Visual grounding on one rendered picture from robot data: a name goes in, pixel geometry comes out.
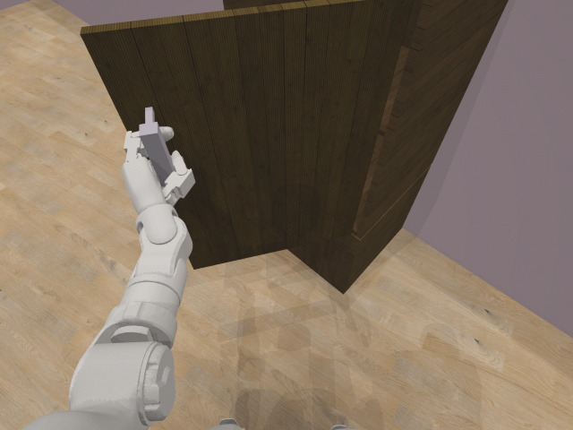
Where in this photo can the left robot upper arm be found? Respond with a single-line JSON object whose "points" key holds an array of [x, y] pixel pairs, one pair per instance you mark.
{"points": [[118, 386]]}

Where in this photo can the robot left shin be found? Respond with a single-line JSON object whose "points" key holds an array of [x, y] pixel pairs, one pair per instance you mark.
{"points": [[227, 421]]}

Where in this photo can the cupboard door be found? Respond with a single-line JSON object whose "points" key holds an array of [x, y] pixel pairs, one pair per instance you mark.
{"points": [[275, 108]]}

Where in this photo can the handle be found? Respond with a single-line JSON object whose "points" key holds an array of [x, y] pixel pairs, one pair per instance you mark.
{"points": [[154, 143]]}

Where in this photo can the robot left forearm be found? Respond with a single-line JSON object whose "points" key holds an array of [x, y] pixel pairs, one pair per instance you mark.
{"points": [[148, 309]]}

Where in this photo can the robot left hand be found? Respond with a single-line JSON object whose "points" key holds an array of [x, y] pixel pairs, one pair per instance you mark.
{"points": [[141, 180]]}

